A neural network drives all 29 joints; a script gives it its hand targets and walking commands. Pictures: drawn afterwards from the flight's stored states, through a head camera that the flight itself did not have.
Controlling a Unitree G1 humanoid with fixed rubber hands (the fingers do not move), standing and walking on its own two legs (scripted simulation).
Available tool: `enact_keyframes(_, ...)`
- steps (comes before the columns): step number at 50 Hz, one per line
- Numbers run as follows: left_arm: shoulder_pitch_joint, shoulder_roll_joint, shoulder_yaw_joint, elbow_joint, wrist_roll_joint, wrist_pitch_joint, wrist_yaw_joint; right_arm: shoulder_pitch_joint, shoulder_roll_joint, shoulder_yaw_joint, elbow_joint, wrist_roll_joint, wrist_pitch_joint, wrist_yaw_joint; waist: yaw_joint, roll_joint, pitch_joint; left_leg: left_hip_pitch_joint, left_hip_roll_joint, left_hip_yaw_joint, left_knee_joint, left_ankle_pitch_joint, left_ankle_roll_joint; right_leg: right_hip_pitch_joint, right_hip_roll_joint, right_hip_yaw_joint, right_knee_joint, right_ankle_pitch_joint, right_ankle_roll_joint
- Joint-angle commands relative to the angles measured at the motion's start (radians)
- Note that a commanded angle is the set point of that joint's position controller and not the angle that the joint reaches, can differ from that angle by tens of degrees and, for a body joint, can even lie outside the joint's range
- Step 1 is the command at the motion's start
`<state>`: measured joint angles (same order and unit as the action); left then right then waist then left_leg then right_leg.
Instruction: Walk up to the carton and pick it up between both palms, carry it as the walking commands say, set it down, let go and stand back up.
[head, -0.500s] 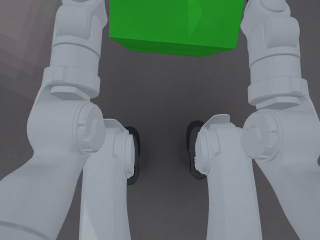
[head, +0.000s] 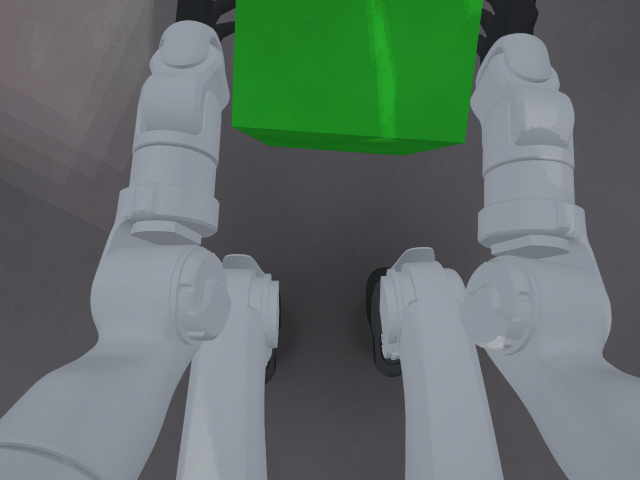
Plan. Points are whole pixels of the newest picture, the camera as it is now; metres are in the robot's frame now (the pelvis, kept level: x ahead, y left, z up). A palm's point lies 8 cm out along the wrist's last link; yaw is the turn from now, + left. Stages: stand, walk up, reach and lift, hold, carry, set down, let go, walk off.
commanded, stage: reach and lift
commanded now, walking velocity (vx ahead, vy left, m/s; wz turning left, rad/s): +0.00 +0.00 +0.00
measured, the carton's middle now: (348, 49) +0.55 -0.03 -0.18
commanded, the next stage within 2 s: none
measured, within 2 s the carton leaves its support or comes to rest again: neither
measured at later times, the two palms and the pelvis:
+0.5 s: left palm (173, 15) +0.52 +0.12 -0.03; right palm (550, 35) +0.50 -0.17 -0.03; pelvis -0.01 +0.00 +0.05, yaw +0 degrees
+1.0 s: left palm out of the picture +0.50 +0.12 +0.04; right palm (629, 26) +0.48 -0.17 +0.05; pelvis +0.00 +0.00 +0.10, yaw +0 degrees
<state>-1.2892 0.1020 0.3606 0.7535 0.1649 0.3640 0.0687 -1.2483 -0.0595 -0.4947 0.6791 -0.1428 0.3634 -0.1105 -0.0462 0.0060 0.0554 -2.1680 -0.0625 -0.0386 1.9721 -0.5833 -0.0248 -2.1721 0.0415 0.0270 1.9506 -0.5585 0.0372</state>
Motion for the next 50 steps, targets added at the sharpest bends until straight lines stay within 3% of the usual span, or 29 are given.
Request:
enact_keyframes(1,-0.630,-1.001,-0.436,-0.044,-0.131,-0.027,-0.246,-0.667,0.981,0.514,-0.009,0.151,-0.004,0.301,-0.021,0.056,-1.241,0.647,-0.105,0.099,-0.183,0.385,0.004,0.653,0.114,-0.116,-0.160,0.415,-0.007)
enact_keyframes(13,-0.615,-1.031,-0.387,-0.016,-0.096,-0.001,-0.263,-0.650,1.021,0.487,0.003,0.113,0.023,0.307,-0.018,0.025,-1.241,0.668,-0.110,0.106,-0.272,0.299,0.010,0.709,0.117,-0.114,-0.256,0.340,-0.001)
enact_keyframes(50,-0.396,-1.147,-0.399,-0.027,-0.049,0.007,-0.269,-0.420,1.137,0.501,0.000,0.065,0.038,0.323,-0.021,0.034,-1.207,0.895,-0.124,0.086,-0.528,0.330,0.000,0.912,0.131,-0.095,-0.504,0.354,0.003)
